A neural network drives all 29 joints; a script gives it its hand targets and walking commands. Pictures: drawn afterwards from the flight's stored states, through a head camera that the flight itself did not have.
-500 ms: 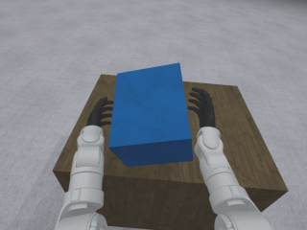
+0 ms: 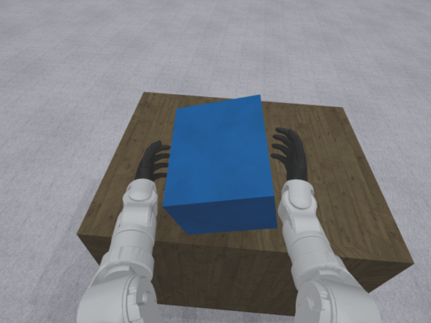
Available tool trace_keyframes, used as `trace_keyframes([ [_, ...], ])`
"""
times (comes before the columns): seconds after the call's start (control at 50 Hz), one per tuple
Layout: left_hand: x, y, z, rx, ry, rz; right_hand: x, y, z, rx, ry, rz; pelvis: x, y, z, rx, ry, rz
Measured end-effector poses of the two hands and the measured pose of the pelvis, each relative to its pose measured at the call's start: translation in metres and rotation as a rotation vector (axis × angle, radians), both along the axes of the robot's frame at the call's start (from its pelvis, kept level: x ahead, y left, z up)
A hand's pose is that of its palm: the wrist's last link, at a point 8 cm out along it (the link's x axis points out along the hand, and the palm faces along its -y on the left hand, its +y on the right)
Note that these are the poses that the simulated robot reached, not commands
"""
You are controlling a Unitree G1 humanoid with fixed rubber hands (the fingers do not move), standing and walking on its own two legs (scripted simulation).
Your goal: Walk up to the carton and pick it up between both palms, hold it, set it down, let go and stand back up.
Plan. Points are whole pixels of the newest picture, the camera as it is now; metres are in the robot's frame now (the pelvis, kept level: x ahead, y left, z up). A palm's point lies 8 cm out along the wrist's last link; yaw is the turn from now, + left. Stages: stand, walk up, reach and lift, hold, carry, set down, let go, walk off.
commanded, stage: set down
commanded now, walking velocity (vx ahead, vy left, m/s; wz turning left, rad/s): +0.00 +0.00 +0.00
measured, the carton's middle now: (223, 164) +0.45 -0.01 +0.03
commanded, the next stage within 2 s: none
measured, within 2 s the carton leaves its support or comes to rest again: rests again in 1.92 s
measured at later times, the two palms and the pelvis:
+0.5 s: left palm (145, 179) +0.39 +0.16 +0.04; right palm (285, 182) +0.38 -0.13 +0.06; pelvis +0.01 +0.01 +0.00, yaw +0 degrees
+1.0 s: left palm (145, 179) +0.41 +0.16 +0.02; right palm (278, 184) +0.39 -0.12 +0.04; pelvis +0.01 +0.00 +0.00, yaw +1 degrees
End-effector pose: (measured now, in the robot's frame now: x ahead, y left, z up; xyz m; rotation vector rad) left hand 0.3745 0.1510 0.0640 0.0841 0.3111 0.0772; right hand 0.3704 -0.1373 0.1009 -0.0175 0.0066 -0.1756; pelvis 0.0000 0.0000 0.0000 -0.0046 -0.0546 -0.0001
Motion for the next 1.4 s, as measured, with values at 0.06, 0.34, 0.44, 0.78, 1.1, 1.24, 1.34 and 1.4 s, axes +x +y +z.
trace_keyframes([
  [0.06, -0.001, 0.005, -0.009, -0.012, 0.002, 0.016, 0.003, 0.005, -0.006, -0.002, 0.007, 0.013, 0.003, -0.001, 0.0, -0.001, 0.014, 0.004],
  [0.34, 0.012, 0.014, -0.023, -0.018, -0.018, 0.021, 0.006, 0.014, -0.03, 0.014, 0.051, -0.031, 0.01, 0.005, -0.001, -0.01, 0.085, 0.017],
  [0.44, 0.016, 0.01, -0.022, -0.019, -0.025, -0.002, 0.005, 0.01, -0.035, 0.017, 0.072, -0.051, 0.008, 0.007, -0.001, -0.011, 0.095, 0.007],
  [0.78, 0.019, 0.005, -0.041, -0.033, 0.014, -0.002, 0.007, 0.006, -0.056, 0.007, 0.142, -0.051, 0.002, -0.002, -0.003, -0.012, 0.167, 0.01],
  [1.1, 0.041, 0.017, -0.052, -0.032, 0.016, -0.027, 0.02, 0.016, -0.068, -0.005, 0.177, -0.069, 0.01, 0.006, -0.005, -0.018, 0.243, 0.022],
  [1.24, 0.043, 0.014, -0.068, -0.025, 0.041, -0.035, 0.021, 0.014, -0.084, 0.009, 0.208, -0.085, 0.014, 0.007, -0.007, -0.026, 0.288, 0.019],
  [1.34, 0.042, 0.009, -0.08, -0.019, 0.052, -0.033, 0.021, 0.009, -0.095, 0.011, 0.219, -0.087, 0.013, 0.005, -0.009, -0.03, 0.323, 0.017],
  [1.4, 0.041, 0.006, -0.086, -0.018, 0.057, -0.031, 0.021, 0.007, -0.102, 0.011, 0.225, -0.084, 0.012, 0.002, -0.01, -0.031, 0.344, 0.017],
])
